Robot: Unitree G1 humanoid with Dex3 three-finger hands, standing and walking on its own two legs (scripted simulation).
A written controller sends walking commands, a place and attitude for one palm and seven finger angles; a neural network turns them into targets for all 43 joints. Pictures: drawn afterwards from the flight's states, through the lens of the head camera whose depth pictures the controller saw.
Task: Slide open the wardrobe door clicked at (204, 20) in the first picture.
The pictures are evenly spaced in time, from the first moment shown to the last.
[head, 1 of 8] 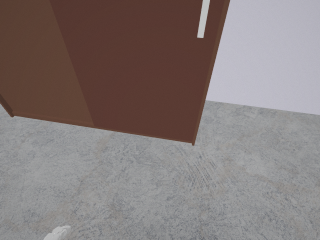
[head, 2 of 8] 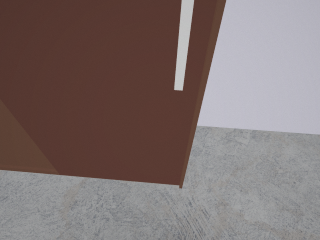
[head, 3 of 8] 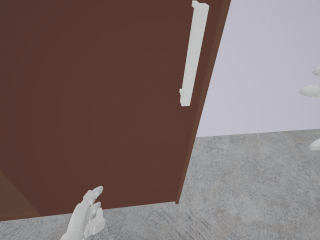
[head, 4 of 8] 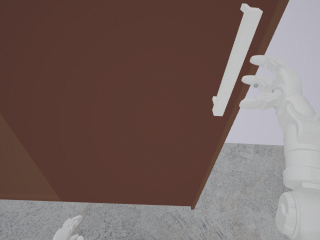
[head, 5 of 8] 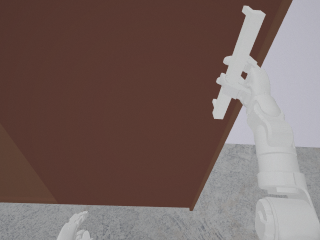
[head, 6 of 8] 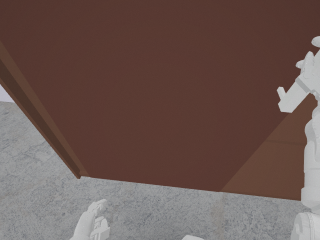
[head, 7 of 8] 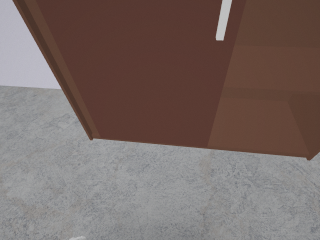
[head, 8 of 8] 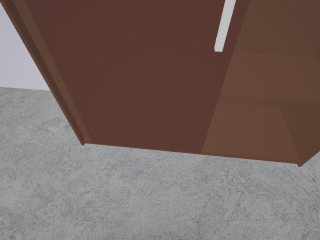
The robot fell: no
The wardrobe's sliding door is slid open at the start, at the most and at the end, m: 0.00 0.70 0.69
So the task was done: yes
